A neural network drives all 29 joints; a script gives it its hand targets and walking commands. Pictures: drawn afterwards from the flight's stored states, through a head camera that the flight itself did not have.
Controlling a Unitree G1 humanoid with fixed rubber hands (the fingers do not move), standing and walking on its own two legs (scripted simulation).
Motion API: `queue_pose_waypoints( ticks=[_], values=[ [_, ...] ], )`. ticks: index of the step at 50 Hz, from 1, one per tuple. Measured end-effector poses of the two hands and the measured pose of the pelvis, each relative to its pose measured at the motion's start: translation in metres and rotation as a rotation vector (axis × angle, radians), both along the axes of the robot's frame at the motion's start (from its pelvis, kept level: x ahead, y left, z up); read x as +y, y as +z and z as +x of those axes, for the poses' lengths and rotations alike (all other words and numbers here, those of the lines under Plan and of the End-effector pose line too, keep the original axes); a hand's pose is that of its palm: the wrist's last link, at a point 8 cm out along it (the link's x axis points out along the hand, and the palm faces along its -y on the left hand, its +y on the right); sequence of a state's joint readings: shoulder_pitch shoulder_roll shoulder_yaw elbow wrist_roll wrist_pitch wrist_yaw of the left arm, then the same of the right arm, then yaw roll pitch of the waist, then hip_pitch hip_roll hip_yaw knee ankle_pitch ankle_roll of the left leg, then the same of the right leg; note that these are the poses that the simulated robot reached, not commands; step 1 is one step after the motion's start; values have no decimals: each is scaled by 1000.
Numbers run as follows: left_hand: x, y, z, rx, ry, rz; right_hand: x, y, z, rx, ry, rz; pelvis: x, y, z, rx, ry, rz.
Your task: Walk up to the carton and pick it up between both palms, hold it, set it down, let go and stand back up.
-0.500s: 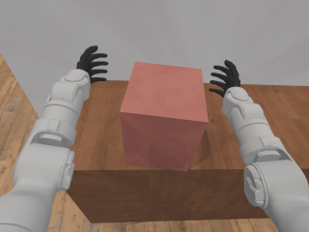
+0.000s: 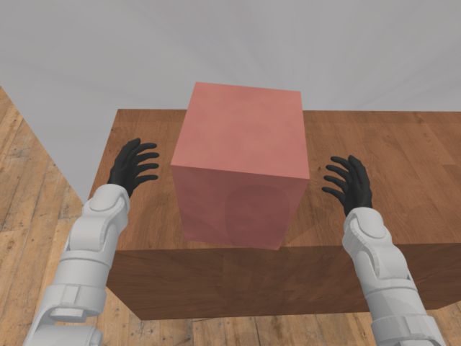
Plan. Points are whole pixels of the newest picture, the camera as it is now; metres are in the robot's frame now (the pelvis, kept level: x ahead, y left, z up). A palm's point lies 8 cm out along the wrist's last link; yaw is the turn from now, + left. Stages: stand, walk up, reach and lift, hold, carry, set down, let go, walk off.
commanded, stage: set down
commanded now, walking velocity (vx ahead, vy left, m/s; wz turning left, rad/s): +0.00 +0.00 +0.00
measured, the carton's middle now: (239, 170) +0.43 +0.00 +0.04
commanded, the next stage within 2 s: none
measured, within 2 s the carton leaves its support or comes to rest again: neither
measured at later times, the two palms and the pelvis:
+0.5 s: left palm (115, 232) +0.30 +0.21 +0.03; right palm (349, 240) +0.28 -0.18 +0.04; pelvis +0.02 +0.00 +0.00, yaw +0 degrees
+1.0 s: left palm (114, 255) +0.27 +0.22 +0.00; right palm (349, 266) +0.25 -0.19 +0.00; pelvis +0.03 +0.00 +0.00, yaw +0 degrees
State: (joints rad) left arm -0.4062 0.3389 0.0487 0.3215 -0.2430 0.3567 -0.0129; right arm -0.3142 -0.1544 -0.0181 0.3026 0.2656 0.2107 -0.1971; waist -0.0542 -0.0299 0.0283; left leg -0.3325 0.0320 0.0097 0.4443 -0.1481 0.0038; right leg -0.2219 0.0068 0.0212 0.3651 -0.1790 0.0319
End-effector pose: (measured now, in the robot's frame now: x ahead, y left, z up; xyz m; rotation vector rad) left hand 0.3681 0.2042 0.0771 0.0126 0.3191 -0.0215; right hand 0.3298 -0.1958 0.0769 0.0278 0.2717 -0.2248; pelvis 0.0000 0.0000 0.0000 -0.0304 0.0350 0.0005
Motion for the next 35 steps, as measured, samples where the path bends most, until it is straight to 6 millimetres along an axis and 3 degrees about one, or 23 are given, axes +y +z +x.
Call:
queue_pose_waypoints(
  ticks=[9,21,35],
  values=[
    [4,-9,-18,-1,20,-8,11,-13,-16,10,2,4,-1,2,9,-35,-1,5],
    [9,-43,-63,54,52,-20,13,-33,-45,26,-6,-1,0,2,19,-63,-1,8],
    [11,-61,-84,36,40,-9,11,-54,-73,50,5,-28,1,2,24,-59,4,11]
  ],
)
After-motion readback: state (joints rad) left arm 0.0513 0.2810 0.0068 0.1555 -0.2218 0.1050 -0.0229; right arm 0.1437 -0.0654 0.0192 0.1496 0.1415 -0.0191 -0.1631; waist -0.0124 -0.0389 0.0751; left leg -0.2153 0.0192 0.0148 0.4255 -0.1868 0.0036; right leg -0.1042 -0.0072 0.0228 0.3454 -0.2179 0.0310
